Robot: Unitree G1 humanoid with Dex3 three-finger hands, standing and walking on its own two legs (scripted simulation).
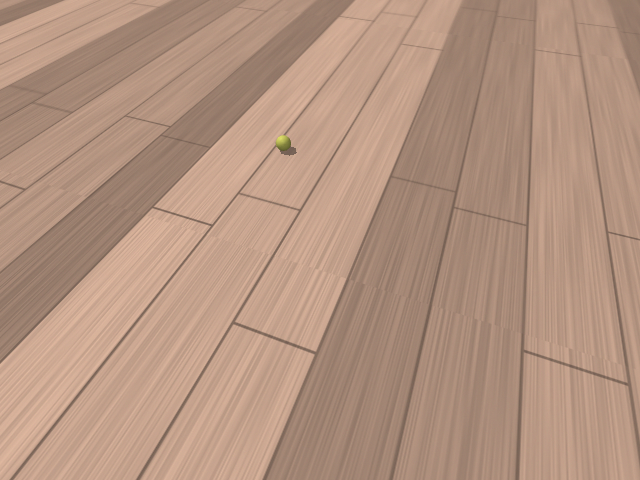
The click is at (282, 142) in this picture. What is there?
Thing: free ball
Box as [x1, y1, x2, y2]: [276, 135, 290, 150]
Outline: 281,135 277,138 276,145 279,149 285,150 289,147 290,140 288,137
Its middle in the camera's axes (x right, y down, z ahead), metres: -0.21 -0.51 +2.07
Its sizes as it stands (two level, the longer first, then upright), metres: 0.083 0.083 0.083
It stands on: the floor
